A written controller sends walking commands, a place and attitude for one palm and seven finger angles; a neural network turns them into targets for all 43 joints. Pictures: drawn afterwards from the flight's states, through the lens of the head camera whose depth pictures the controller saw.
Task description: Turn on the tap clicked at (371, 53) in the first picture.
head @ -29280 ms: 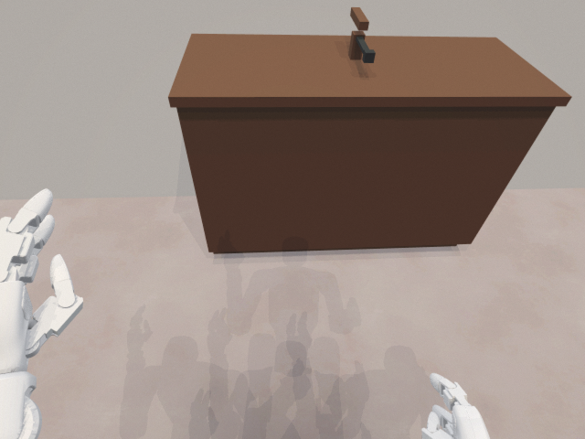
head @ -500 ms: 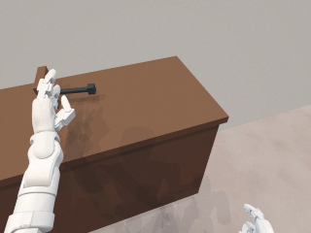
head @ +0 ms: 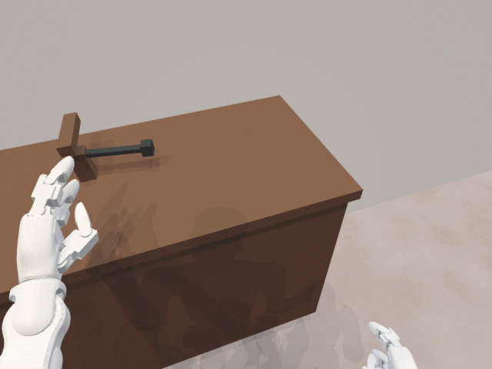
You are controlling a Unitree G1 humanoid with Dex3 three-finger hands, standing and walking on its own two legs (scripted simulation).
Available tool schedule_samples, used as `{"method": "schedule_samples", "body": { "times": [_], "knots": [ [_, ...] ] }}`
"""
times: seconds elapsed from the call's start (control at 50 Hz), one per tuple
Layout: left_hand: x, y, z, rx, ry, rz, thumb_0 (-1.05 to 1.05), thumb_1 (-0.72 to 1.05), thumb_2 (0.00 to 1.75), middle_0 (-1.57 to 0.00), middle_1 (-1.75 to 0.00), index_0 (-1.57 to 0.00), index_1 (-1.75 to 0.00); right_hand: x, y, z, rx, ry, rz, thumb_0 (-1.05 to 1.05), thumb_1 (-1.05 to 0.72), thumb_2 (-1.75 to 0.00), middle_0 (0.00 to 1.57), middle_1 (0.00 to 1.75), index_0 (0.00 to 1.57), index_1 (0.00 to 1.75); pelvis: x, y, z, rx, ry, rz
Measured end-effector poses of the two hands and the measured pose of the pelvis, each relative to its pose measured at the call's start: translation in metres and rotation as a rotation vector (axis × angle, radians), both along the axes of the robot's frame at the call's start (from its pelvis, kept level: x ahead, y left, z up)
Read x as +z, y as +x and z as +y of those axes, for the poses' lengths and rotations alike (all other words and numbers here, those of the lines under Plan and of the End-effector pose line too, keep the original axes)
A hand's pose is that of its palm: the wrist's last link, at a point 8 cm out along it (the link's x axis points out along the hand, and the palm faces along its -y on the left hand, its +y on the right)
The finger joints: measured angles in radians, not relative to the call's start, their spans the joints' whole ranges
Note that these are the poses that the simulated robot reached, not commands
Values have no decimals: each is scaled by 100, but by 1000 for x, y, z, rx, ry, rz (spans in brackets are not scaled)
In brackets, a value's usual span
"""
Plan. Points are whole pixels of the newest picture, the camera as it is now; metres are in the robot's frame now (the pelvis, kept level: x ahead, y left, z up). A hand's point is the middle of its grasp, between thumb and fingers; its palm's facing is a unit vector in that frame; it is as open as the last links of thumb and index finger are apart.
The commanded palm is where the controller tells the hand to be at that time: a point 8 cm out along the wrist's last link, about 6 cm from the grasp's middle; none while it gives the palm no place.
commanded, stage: draw the hand back beside the body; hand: left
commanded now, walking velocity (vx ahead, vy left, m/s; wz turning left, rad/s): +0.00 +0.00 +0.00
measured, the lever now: (147, 147) +0.54 +0.30 +0.07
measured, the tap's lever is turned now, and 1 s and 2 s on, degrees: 78 78 78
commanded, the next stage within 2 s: step back with the hand held close in 0.44 s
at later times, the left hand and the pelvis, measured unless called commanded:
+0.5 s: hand (86, 258) +0.20 +0.23 +0.15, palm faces +0.44 -0.84 -0.32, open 7.4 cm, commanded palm +0.15 +0.27 +0.16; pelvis +0.00 -0.01 +0.00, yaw +1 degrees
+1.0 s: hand (60, 281) +0.17 +0.25 +0.15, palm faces +0.36 -0.82 -0.45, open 7.4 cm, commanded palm +0.12 +0.29 +0.17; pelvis -0.04 +0.01 -0.01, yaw +0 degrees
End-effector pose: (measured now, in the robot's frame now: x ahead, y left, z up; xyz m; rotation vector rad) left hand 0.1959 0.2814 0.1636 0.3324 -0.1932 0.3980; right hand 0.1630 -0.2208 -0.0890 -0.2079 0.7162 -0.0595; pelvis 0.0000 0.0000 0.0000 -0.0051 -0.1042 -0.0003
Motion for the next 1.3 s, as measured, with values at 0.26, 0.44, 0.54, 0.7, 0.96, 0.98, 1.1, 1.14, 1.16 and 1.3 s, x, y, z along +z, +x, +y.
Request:
{"method": "schedule_samples", "body": {
  "times": [0.26,0.44,0.54,0.7,0.96,0.98,1.1,1.14,1.16,1.3],
  "knots": [
    [2,-45,-6,26,64,34,1,89,90,-21,-30,-21,-30,15,23,-4,19,-9,-95,1,-90,-90,20,30,20,30,-1,4,-6,6,-5,-8],
    [0,-40,-6,57,38,24,1,89,90,-21,-30,-21,-30,12,26,3,38,3,-98,1,-90,-90,20,30,20,30,-2,1,-9,14,-2,-11],
    [2,-36,-13,25,47,21,1,89,90,-21,-30,-21,-30,10,21,3,33,12,-95,1,-90,-90,20,30,20,30,-2,3,-10,9,0,-12],
    [9,-31,-4,16,118,27,1,89,90,-21,-30,-21,-30,6,13,-7,-9,1,-46,1,-90,-90,20,30,20,30,-3,-4,-7,10,-13,48],
    [1,-58,6,-30,157,103,1,89,90,-21,-30,-22,-30,5,-26,-12,-105,-41,0,1,-91,-90,20,30,20,30,-6,-33,11,-5,-9,85],
    [2,-62,8,-26,162,91,1,89,90,-21,-31,-22,-30,5,-29,-10,-104,-41,-1,1,-91,-90,20,30,20,30,-7,-37,12,-4,-10,84],
    [5,-84,20,0,165,34,1,89,90,-21,-30,-22,-30,5,-52,3,-95,-38,-7,1,-91,-90,20,30,20,30,-10,-59,20,-2,-17,79],
    [2,-91,23,5,162,28,1,89,90,-21,-30,-21,-30,4,-60,7,-89,-38,-7,1,-90,-90,20,30,20,30,-11,-66,22,0,-20,77],
    [1,-95,24,7,162,27,1,89,90,-21,-30,-21,-30,3,-64,9,-86,-39,-6,1,-90,-90,20,30,20,30,-11,-69,23,2,-22,76],
    [-1,-125,28,41,195,-13,1,89,90,-21,-30,-21,-30,-5,-85,17,-32,-48,8,1,-90,-90,20,30,20,30,-19,-94,20,66,-16,59]
  ]
}}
